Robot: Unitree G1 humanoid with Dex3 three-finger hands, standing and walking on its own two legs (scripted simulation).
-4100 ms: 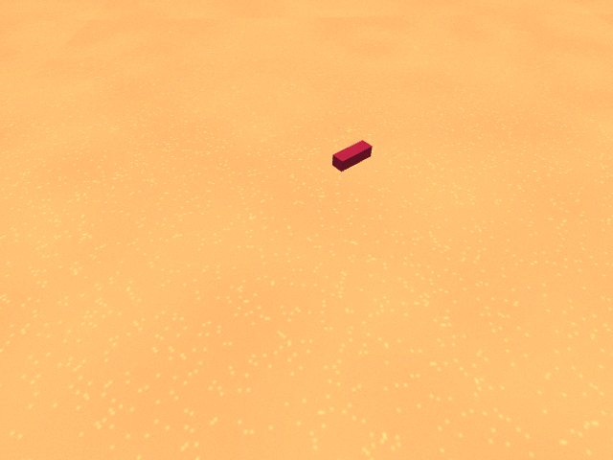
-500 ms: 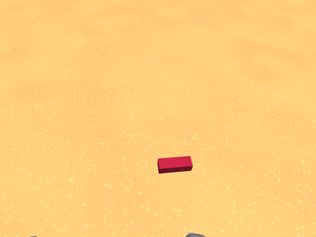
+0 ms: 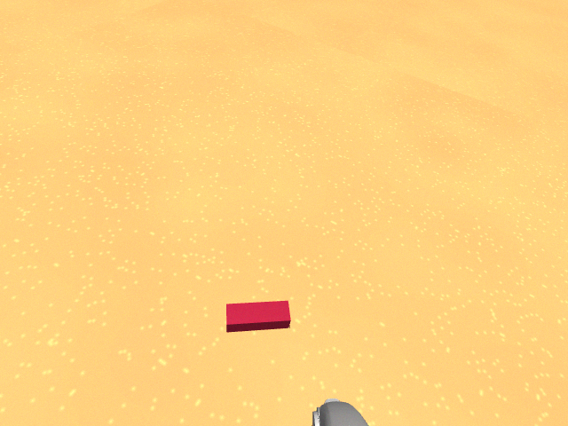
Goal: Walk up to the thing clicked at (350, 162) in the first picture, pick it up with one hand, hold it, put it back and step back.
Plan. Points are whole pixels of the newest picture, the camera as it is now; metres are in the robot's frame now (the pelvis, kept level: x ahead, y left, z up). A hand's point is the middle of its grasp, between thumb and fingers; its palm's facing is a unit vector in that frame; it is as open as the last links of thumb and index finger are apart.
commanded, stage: walk up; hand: left
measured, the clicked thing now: (257, 316) +0.59 +0.01 -0.72
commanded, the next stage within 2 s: none
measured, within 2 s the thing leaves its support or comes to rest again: neither
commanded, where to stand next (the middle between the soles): +0.22 -0.19 m, yaw +5 degrees
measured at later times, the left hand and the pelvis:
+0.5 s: hand out of the picture +0.12 +0.07 -0.17, palm faces +0.00 -0.95 -0.31, open 7.4 cm; pelvis +0.11 -0.19 -0.01, yaw +2 degrees
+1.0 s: hand (260, 394) +0.21 +0.03 -0.13, palm faces +0.05 -0.86 -0.51, open 7.3 cm; pelvis +0.15 -0.28 -0.01, yaw +5 degrees
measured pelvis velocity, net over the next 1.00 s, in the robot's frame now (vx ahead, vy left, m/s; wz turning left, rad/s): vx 0.15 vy -0.28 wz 0.08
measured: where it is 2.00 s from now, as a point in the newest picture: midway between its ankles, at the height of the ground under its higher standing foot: outside the picture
